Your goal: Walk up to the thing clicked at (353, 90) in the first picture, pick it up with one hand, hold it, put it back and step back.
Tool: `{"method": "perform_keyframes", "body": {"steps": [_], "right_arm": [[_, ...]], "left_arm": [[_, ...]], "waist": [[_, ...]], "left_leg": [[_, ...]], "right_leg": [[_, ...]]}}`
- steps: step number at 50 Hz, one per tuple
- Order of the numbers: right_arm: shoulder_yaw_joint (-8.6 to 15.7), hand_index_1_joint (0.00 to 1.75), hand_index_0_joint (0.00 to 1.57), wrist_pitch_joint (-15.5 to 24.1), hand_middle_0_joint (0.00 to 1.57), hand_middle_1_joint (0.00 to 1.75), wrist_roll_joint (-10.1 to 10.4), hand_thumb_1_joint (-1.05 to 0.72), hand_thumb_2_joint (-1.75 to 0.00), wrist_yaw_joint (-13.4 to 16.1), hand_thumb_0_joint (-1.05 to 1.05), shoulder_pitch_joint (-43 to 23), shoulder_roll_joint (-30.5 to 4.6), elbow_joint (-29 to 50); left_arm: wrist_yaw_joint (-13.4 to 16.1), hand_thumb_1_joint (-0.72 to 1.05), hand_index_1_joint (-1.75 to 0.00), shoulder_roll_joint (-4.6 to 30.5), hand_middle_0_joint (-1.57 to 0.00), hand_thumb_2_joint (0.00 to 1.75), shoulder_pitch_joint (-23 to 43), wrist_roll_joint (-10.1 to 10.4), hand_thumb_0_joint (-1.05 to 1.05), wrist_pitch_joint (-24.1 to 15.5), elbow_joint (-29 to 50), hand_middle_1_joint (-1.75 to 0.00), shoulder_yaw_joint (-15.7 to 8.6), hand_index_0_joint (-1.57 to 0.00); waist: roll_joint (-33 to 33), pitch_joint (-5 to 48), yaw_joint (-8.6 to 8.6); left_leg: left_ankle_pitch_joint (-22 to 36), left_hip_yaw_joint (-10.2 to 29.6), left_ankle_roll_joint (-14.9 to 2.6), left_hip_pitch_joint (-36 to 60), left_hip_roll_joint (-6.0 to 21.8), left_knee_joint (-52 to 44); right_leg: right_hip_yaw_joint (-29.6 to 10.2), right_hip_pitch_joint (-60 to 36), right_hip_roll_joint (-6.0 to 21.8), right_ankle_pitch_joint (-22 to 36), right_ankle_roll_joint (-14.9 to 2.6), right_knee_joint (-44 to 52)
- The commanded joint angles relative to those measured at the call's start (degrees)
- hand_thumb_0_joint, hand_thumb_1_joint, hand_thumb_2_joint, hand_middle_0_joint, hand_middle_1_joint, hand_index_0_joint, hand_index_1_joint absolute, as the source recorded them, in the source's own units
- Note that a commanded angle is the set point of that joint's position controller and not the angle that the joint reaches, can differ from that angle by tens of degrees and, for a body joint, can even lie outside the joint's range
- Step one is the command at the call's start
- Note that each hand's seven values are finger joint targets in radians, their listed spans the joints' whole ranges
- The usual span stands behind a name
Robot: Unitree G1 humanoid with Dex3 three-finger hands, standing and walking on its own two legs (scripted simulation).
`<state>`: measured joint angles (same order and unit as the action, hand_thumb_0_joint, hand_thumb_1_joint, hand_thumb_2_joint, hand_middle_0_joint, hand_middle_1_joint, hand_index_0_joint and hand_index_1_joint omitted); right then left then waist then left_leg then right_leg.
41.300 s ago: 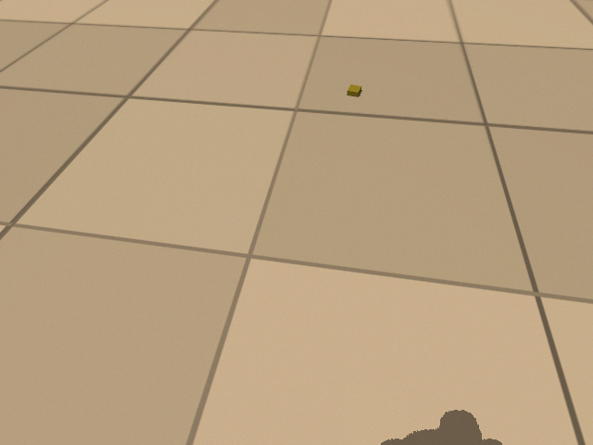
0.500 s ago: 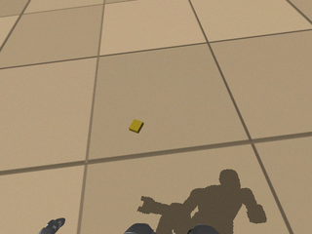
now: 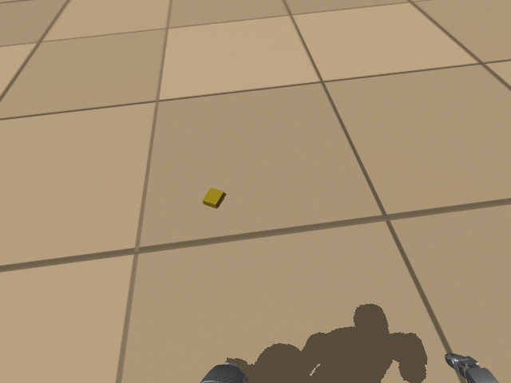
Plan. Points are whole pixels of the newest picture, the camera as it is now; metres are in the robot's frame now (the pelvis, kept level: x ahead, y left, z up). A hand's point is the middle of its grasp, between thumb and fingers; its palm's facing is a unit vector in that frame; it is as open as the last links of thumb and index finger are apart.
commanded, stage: step back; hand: left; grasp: from above
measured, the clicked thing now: (213, 198) +1.01 +0.32 -0.74
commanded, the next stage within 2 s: stand in 1.02 s
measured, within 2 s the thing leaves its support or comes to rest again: neither
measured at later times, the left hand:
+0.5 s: hand out of the picture +0.04 +0.27 -0.13, palm faces +0.05 -0.91 -0.42, open 7.4 cm
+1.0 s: hand out of the picture +0.08 +0.29 -0.15, palm faces +0.10 -0.93 -0.35, open 7.4 cm
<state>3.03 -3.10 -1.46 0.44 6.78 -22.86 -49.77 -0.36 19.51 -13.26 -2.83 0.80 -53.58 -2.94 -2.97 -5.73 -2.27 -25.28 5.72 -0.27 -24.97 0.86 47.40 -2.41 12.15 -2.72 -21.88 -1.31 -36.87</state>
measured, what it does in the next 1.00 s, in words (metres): steps on the spot: left foot, then left foot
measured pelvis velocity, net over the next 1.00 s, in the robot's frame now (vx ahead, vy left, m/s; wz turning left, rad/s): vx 0.03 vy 0.02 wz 0.10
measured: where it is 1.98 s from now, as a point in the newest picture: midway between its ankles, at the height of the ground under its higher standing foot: outside the picture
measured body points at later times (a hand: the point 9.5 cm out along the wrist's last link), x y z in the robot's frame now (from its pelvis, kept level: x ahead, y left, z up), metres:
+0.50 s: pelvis -0.02 -0.02 +0.00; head -0.01 -0.03 +0.45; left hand +0.04 +0.31 -0.10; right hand +0.04 -0.33 -0.13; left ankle -0.03 +0.14 -0.72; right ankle +0.02 -0.11 -0.72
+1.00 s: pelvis +0.03 +0.02 +0.01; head +0.06 +0.03 +0.46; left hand +0.07 +0.33 -0.12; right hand +0.16 -0.27 -0.12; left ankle +0.04 +0.15 -0.72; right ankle +0.02 -0.11 -0.72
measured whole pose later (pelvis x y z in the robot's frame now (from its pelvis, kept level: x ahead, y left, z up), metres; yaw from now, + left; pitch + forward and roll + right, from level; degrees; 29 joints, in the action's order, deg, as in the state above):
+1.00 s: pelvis +0.03 +0.02 +0.01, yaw +6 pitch -2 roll -1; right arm 1.2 -0.1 -1.3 -0.1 6.3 -18.9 -58.7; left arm 0.0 21.6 -7.4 -0.4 -0.4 -58.3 -1.8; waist 0.8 -5.5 -1.5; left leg -16.0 0.7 0.8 -17.0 1.7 34.6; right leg 2.0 12.1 1.2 -19.4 0.8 -33.2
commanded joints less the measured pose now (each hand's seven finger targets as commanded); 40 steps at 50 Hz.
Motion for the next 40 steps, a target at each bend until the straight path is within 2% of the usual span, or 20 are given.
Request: {"method": "perform_keyframes", "body": {"steps": [1,5,7,9,10,11,12,13,15,17,19,22,23,24,25,26,28,30,36,40], "right_arm": [[2.5,0.30,0.20,1.8,0.20,0.30,1.0,-0.90,-0.90,0.0,0.00,0.6,-10.1,1.7],[1.8,0.30,0.20,3.2,0.20,0.30,0.0,-0.90,-0.90,-0.8,0.00,-0.6,-8.7,1.6],[2.1,0.30,0.20,4.2,0.20,0.30,-0.2,-0.90,-0.90,-1.0,0.00,2.0,-8.5,0.3],[3.1,0.30,0.20,5.1,0.20,0.30,-0.5,-0.90,-0.90,-0.7,0.00,5.5,-8.9,-1.6],[3.8,0.30,0.20,5.6,0.20,0.30,-1.0,-0.90,-0.90,-0.5,0.00,6.9,-10.5,-2.1],[4.5,0.30,0.20,5.9,0.20,0.30,-1.2,-0.90,-0.90,-0.4,0.00,7.0,-14.4,-1.8],[5.1,0.30,0.20,5.7,0.20,0.30,-0.8,-0.90,-0.90,-0.7,0.00,7.5,-17.9,-1.9],[5.1,0.30,0.20,5.6,0.20,0.30,-0.7,-0.90,-0.90,-0.8,0.00,6.4,-17.5,-1.6],[3.8,0.30,0.20,5.9,0.20,0.30,-1.2,-0.90,-0.90,-0.8,0.00,4.5,-13.2,-1.1],[4.1,0.30,0.20,6.1,0.20,0.30,-0.9,-0.90,-0.90,-0.8,0.00,6.2,-13.4,-1.5],[4.0,0.30,0.20,5.5,0.20,0.30,-0.7,-0.90,-0.90,-1.0,0.00,5.0,-13.6,-1.3],[2.3,0.30,0.20,3.9,0.20,0.30,0.5,-0.90,-0.90,-1.0,0.00,1.5,-8.8,0.2],[1.2,0.30,0.20,3.9,0.20,0.30,0.8,-0.90,-0.90,-0.8,0.00,2.7,-5.3,1.0],[1.0,0.30,0.20,3.6,0.20,0.30,0.3,-0.90,-0.90,-0.2,0.00,2.8,-4.8,1.3],[2.4,0.30,0.20,3.2,0.20,0.30,-0.1,-0.90,-0.90,0.2,0.00,5.0,-9.5,-0.5],[3.1,0.30,0.20,3.3,0.20,0.30,0.0,-0.90,-0.90,0.1,0.00,6.4,-11.3,-1.4],[2.6,0.30,0.20,3.6,0.20,0.30,0.3,-0.90,-0.90,-0.3,0.00,8.3,-10.2,-3.4],[2.3,0.30,0.20,3.6,0.20,0.30,-0.1,-0.90,-0.90,-0.6,0.00,10.1,-8.9,-4.5],[2.0,0.30,0.20,3.8,0.20,0.30,-0.4,-0.90,-0.90,-0.9,0.00,7.8,-8.1,-4.7],[2.2,0.30,0.20,4.8,0.20,0.30,-0.3,-0.90,-0.90,0.3,0.00,8.6,-8.2,-5.7]], "left_arm": [[1.9,0.90,-0.30,16.6,-0.20,0.90,9.3,0.2,0.00,-3.3,6.5,-0.30,-4.5,-0.20],[1.2,0.90,-0.30,17.5,-0.20,0.90,3.6,-0.2,0.00,-3.4,4.6,-0.30,-4.8,-0.20],[0.8,0.90,-0.30,17.6,-0.20,0.90,4.1,0.0,0.00,-2.7,4.4,-0.30,-4.8,-0.20],[0.5,0.90,-0.30,15.4,-0.20,0.90,4.2,0.4,0.00,-2.1,4.5,-0.30,-3.5,-0.20],[0.4,0.90,-0.30,12.8,-0.20,0.90,2.7,0.7,0.00,-2.1,4.5,-0.30,-2.8,-0.20],[0.3,0.90,-0.30,9.8,-0.20,0.90,2.8,1.7,0.00,-2.2,4.7,-0.30,-1.7,-0.20],[0.7,0.90,-0.30,14.7,-0.20,0.90,6.7,1.6,0.00,-2.3,4.1,-0.30,-3.5,-0.20],[0.6,0.90,-0.30,16.5,-0.20,0.90,7.0,1.3,0.00,-2.5,3.9,-0.30,-3.9,-0.20],[-0.1,0.90,-0.30,14.2,-0.20,0.90,5.3,1.7,0.00,-3.0,3.9,-0.30,-3.4,-0.20],[-0.4,0.90,-0.30,13.7,-0.20,0.90,4.6,1.7,0.00,-3.4,3.4,-0.30,-3.2,-0.20],[-0.3,0.90,-0.30,12.9,-0.20,0.90,3.9,1.6,0.00,-3.5,2.3,-0.30,-3.4,-0.20],[0.7,0.90,-0.30,13.3,-0.20,0.90,-3.3,1.2,0.00,-4.4,-1.3,-0.30,-4.0,-0.20],[1.2,0.90,-0.30,16.1,-0.20,0.90,-5.0,0.5,0.00,-4.5,-1.5,-0.30,-5.1,-0.20],[1.4,0.90,-0.30,20.9,-0.20,0.90,-4.7,0.1,0.00,-4.6,-0.3,-0.30,-6.2,-0.20],[1.3,0.90,-0.30,21.9,-0.20,0.90,0.7,0.1,0.00,-4.4,1.5,-0.30,-6.3,-0.20],[1.1,0.90,-0.30,21.3,-0.20,0.90,3.5,0.2,0.00,-4.5,2.5,-0.30,-6.1,-0.20],[1.2,0.90,-0.30,16.8,-0.20,0.90,5.3,0.9,0.00,-5.0,2.9,-0.30,-4.7,-0.20],[1.2,0.90,-0.30,16.3,-0.20,0.90,5.4,1.3,0.00,-5.3,2.0,-0.30,-4.6,-0.20],[0.9,0.90,-0.30,16.3,-0.20,0.90,7.5,1.3,0.00,-4.4,2.6,-0.30,-3.9,-0.20],[1.1,0.90,-0.30,14.4,-0.20,0.90,5.8,2.3,0.00,-3.2,2.3,-0.30,-2.7,-0.20]], "waist": [[9.1,-0.6,2.50],[12.6,-0.3,-0.82],[13.9,1.1,0.09],[10.6,3.7,1.89],[5.2,6.3,2.18],[-5.7,7.2,2.65],[-3.7,3.8,4.24],[-2.2,0.3,3.57],[-2.9,0.5,2.26],[-6.1,1.7,3.22],[-7.6,2.8,2.86],[-2.1,5.4,-2.15],[7.4,6.0,-2.87],[12.7,4.7,-3.31],[7.4,2.1,-1.51],[7.5,-1.1,-0.34],[6.0,-2.0,1.32],[7.5,-0.5,1.44],[12.3,2.3,1.17],[8.4,8.5,2.54]], "left_leg": [[0.7,2.2,0.18,2.0,-3.1,7.6],[-1.8,-1.5,0.94,2.2,-2.2,-6.5],[-2.0,-5.2,0.77,6.5,-2.3,-16.8],[5.9,-4.0,-0.76,16.5,-2.7,-27.4],[5.0,5.1,-2.45,24.0,2.3,-29.1],[-3.5,22.5,-7.70,27.4,12.7,-32.9],[-12.6,28.3,-13.64,18.2,18.1,-34.2],[-16.6,27.5,-14.79,11.5,18.4,-35.5],[-5.8,17.7,-11.21,17.1,13.0,-33.2],[3.5,14.6,-10.29,17.0,11.7,-30.8],[3.7,11.4,-9.61,12.6,10.4,-29.4],[2.2,3.3,-4.79,0.8,4.7,-16.4],[-2.1,1.2,-2.44,-7.0,-1.3,-6.1],[-8.0,0.5,-0.65,-12.4,-6.2,3.6],[-7.2,3.2,-0.41,-7.4,-2.0,7.6],[-6.2,3.2,-0.40,-5.8,-0.3,9.0],[0.2,4.9,-0.11,-3.8,0.5,6.9],[2.8,3.7,0.32,-1.1,0.0,5.3],[4.0,-5.2,0.67,7.1,0.1,-9.6],[23.4,-5.0,-1.39,15.5,0.5,-21.9]], "right_leg": [[-13.5,9.1,15.8,5.9,-8.90,16.7],[-13.7,3.3,14.2,-7.6,-7.65,18.0],[-12.9,1.7,15.0,-6.9,-8.08,16.4],[-8.7,3.8,12.6,-2.0,-5.49,10.1],[-6.1,9.4,10.3,2.3,-3.53,2.5],[1.3,19.6,2.8,-3.5,-0.13,-6.8],[1.6,18.3,3.5,-11.5,0.05,-11.9],[-0.4,15.3,5.0,-11.2,-0.29,-14.1],[-0.5,17.4,5.3,-7.9,-0.45,-9.3],[2.2,14.6,4.4,-4.7,0.00,-5.6],[4.1,7.3,3.1,-2.1,0.16,-0.5],[3.6,-11.2,1.9,7.2,-0.32,12.6],[-10.2,-16.0,9.9,-1.3,-2.30,18.0],[-28.0,-12.3,22.5,-17.2,-7.08,26.5],[-31.3,-2.7,27.0,-26.1,-10.51,28.0],[-30.7,2.2,27.1,-25.9,-13.05,28.1],[-18.9,2.1,20.6,-12.6,-9.32,25.5],[-12.4,2.6,17.6,-3.3,-7.56,22.9],[-4.5,2.6,16.8,12.5,-7.50,17.1],[0.0,-1.4,13.2,32.8,-2.95,2.8]]}}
